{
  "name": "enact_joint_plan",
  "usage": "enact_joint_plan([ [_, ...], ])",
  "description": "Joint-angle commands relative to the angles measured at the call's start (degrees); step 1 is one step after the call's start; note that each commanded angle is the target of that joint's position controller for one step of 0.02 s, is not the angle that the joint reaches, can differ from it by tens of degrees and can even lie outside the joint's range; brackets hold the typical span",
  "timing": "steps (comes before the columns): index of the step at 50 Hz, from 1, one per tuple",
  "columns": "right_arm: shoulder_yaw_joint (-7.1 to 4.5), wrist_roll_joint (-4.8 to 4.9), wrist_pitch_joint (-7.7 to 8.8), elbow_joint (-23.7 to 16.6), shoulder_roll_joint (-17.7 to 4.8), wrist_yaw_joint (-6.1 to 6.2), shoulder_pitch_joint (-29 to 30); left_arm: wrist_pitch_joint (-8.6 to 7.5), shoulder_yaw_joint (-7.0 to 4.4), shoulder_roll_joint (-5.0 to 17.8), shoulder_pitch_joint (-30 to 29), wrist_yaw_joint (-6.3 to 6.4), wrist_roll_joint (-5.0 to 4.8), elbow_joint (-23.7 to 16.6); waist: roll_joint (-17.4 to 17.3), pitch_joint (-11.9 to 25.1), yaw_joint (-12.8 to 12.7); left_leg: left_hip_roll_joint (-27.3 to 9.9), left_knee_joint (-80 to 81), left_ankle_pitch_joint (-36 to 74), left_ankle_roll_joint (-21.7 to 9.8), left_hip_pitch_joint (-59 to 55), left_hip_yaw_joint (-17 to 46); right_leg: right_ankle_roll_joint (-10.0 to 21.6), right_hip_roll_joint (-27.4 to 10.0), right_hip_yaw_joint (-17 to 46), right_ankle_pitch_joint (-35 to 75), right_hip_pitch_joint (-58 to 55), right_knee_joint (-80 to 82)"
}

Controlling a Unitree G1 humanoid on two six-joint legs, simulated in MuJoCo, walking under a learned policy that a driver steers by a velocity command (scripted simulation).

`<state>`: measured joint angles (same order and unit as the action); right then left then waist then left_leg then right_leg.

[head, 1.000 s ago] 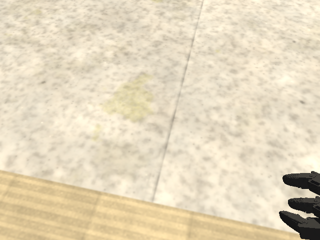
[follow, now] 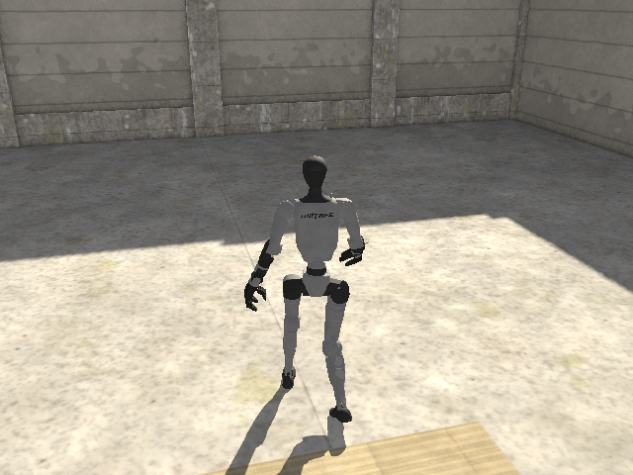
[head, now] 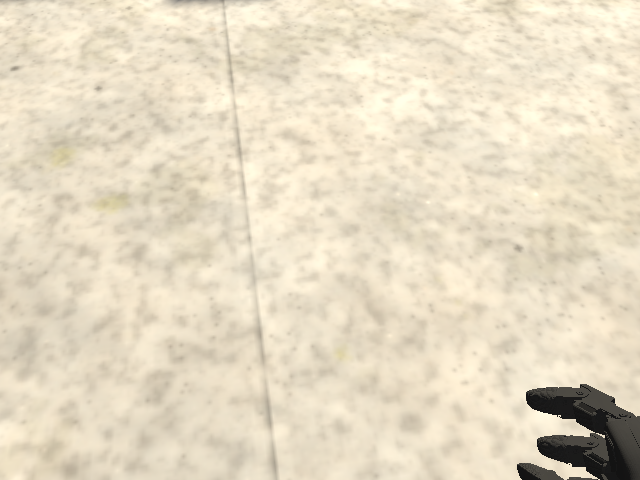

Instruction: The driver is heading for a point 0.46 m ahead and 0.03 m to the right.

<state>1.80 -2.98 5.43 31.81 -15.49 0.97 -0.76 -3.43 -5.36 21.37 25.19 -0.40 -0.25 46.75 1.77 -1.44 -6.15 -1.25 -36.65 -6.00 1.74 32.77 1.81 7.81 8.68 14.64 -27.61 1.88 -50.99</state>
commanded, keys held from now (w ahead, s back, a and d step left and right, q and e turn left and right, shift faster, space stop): w+e+shift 0.26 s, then shift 0.74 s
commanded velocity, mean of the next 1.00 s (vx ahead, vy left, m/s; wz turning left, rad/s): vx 0.49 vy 0.00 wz -0.48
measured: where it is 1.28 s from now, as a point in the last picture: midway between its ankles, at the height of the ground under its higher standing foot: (405, 377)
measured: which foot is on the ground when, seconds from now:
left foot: down 0.00-0.36, up 0.38-0.80, down 0.82-1.00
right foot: up 0.00-0.38, down 0.40-0.86, up 0.88-1.00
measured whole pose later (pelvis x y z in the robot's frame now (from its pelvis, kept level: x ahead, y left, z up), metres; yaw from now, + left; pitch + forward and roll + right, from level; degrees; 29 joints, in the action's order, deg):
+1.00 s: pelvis +0.64 -0.05 +0.02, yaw -28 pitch +3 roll +0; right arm -0.6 -1.4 1.2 40.8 -10.9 0.7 -7.5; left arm 2.4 -2.2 14.5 10.2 1.1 -0.4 46.3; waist 0.1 -0.4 0.1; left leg 0.3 -30.7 -7.6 -1.0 25.7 -0.1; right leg -2.6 0.5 3.0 -30.7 21.8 -49.3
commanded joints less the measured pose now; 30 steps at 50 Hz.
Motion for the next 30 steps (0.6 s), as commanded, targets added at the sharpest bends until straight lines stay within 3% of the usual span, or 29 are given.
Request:
enact_joint_plan([
  [1, -6.82, -0.76, -0.67, 1.4, -13.6, 0.94, -19.4, -0.82, 1.34, 2.9, -4.1, 0.45, 0.56, -8.4, -17.0, 19.4, 10.9, -23.9, 20.8, -42.4, -10.9, -51.7, 46.8, -0.3, -5.7, -7.2, 6.3, 43.6, -34.4],
  [2, -5.72, -0.18, -0.88, 2.0, -8.9, 0.68, -17.1, -0.19, 1.15, 3.7, -8.9, -0.14, 1.68, -8.6, -9.2, 11.8, 11.2, -20.9, 19.7, -34.9, -10.0, -43.7, 34.9, -0.7, -8.2, -8.8, 10.7, 43.5, -31.6],
  [3, -5.33, -0.27, -0.93, 3.7, -7.2, 0.47, -17.8, 0.44, 1.15, 3.2, -12.0, -0.94, 2.27, -9.0, -4.6, 7.6, 11.0, -18.6, 19.8, -24.7, -9.0, -38.0, 26.9, -1.1, -9.9, -9.5, 11.5, 42.6, -29.5],
  [5, -4.79, 0.28, -0.02, 8.0, -5.5, 0.36, -21.2, 2.05, 1.94, 0.0, -14.4, -2.6, 2.7, -11.2, -6.9, 2.7, 8.8, -16.3, 21.4, -12.4, -7.8, -31.4, 15.9, -1.7, -12.6, -9.5, 10.7, 42.5, -27.3],
  [7, -4.44, 1.53, 1.05, 10.7, -3.8, -0.56, -22.9, 3.37, 2.86, -2.4, -17.7, -3.29, 2.56, -13.9, -7.3, 0.6, 7.1, -16.1, 22.9, -0.4, -6.4, -30.3, 8.3, -1.7, -14.2, -10.0, 10.5, 45.6, -26.1],
  [8, -4.43, 1.78, 1.41, 11.3, -3.8, -0.83, -22.5, 3.62, 3.2, -2.5, -19.6, -3.58, 2.66, -15.2, -7.0, 0.0, 6.6, -15.3, 24.2, 4.5, -5.7, -29.0, 3.8, -1.9, -14.3, -10.9, 12.8, 45.6, -24.4],
  [11, -4.68, 1.24, 2.19, 11.7, -5.9, -0.78, -18.5, 3.92, 3.83, -1.8, -23.7, -4.35, 2.26, -18.0, -7.2, -3.0, 3.8, -12.4, 28.5, 11.2, -4.5, -24.1, -7.9, -2.2, -14.1, -13.5, 23.1, 42.2, -14.2],
  [13, -4.93, 1.38, 2.19, 13.0, -7.2, -0.71, -19.9, 3.95, 4.1, -1.3, -27.7, -5.14, 2.2, -18.5, -3.7, -6.0, 4.7, -9.9, 30.9, 16.2, -3.4, -23.9, -14.4, -0.9, -12.4, -19.1, 27.7, 37.6, -3.4],
  [14, -4.88, 1.38, 2.03, 13.8, -7.4, -0.59, -21.5, 3.54, 4.54, -2.3, -29.3, -5.38, 2.36, -18.5, -2.4, -7.9, 5.3, -9.3, 30.0, 26.9, -3.1, -23.7, -16.4, -0.2, -10.4, -21.8, 28.2, 33.9, 2.2],
  [16, -5.47, 1.86, 1.78, 14.2, -10.7, 0.09, -24.3, 2.4, 4.59, -2.5, -25.5, -5.29, 2.95, -16.4, -4.2, -4.7, 3.8, -9.8, 21.7, 53.2, -2.7, -27.0, -16.6, 0.9, -4.3, -25.5, 27.9, 23.5, 8.0],
  [17, -5.93, 2.19, 1.25, 14.1, -12.9, 0.56, -24.1, 1.86, 4.05, -1.5, -19.5, -4.89, 3.32, -14.3, -5.8, -1.0, 0.7, -10.6, 12.9, 60.2, -2.8, -27.4, -16.0, 1.5, -2.0, -25.1, 26.5, 16.0, 10.0],
  [18, -6.17, 2.5, 0.63, 13.7, -14.3, 0.9, -23.2, 1.41, 3.04, 0.2, -9.8, -4.19, 3.69, -11.0, -6.8, 4.2, -3.5, -11.8, 0.6, 60.9, -3.2, -25.7, -14.9, 2.9, -1.0, -21.9, 26.9, 5.1, 12.6],
  [19, -6.05, 2.9, 0.34, 13.1, -13.9, 0.82, -21.6, 0.95, 1.97, 1.8, -0.6, -3.0, 3.94, -7.3, -6.1, 8.1, -7.4, -10.5, -14.0, 50.5, -2.9, -21.6, -15.5, 4.6, -2.5, -17.7, 34.2, -6.0, 19.2],
  [20, -5.86, 2.96, 1.09, 10.9, -11.3, 1.12, -22.4, 1.52, -0.17, 8.5, -4.4, -1.44, -2.26, -9.4, 4.8, 9.7, -3.3, -1.3, -36.2, -12.1, 0.0, -5.5, -12.1, 6.0, -14.7, -3.1, 55.2, -20.6, 17.4],
  [21, -4.13, 2.81, 2.35, 8.3, -8.4, 0.37, -29.3, 1.27, -0.11, 12.8, -8.0, -0.22, 0.35, -13.1, 13.2, 27.0, 2.6, 2.0, -56.1, -31.0, 1.6, 4.6, -0.6, 17.0, -29.2, 20.4, 82.0, -34.9, 15.3],
  [22, -4.61, 4.81, 2.83, 7.6, -12.6, 0.0, -25.4, 1.59, -0.5, 10.1, -8.2, -0.12, 2.17, -14.0, 4.1, 35.0, -1.3, 0.8, -58.7, -26.0, 1.9, 6.5, 7.2, 20.8, -31.1, 23.9, 68.9, -33.7, 22.4],
  [23, -4.72, 6.0, 2.55, 7.4, -12.0, 0.3, -23.0, 1.17, -0.2, 7.9, -10.2, -0.66, 1.19, -12.7, -3.1, 26.8, 1.1, -1.3, -54.0, -22.3, 1.8, 7.9, 5.8, 19.3, -28.0, 20.3, 56.0, -24.2, 26.3],
  [24, -4.78, 5.24, 1.98, 7.0, -10.8, 1.21, -20.1, 0.38, 0.48, 5.0, -15.2, -0.88, -0.64, -13.0, -8.7, 16.0, 4.1, -3.5, -49.2, -19.7, 2.2, 8.6, 3.8, 15.9, -25.1, 15.2, 51.1, -11.4, 28.7],
  [25, -5.01, 4.47, 0.88, 7.5, -10.3, 1.77, -20.0, -0.32, 1.35, 2.6, -17.6, -0.79, -0.9, -13.0, -9.6, 11.0, 6.6, -5.0, -46.8, -18.8, 2.6, 6.0, 3.6, 14.3, -23.6, 11.1, 52.1, -1.5, 30.0],
  [27, -5.45, 3.87, -0.96, 7.0, -9.1, 2.13, -20.3, -1.11, 1.7, 1.3, -18.1, -0.89, 0.15, -11.9, -7.1, 6.4, 9.0, -6.2, -41.3, -17.9, 2.8, 0.2, 3.1, 12.6, -21.1, 4.9, 55.3, 12.2, 32.4],
  [30, -4.52, 2.7, -1.33, 5.7, -4.2, 2.28, -16.8, -1.23, 1.84, 0.6, -16.7, -0.14, 0.24, -9.1, -3.2, 6.1, 9.1, -5.2, -27.8, -12.4, 2.9, -1.4, 1.0, 10.2, -16.7, -3.6, 62.6, 17.6, 32.8],
])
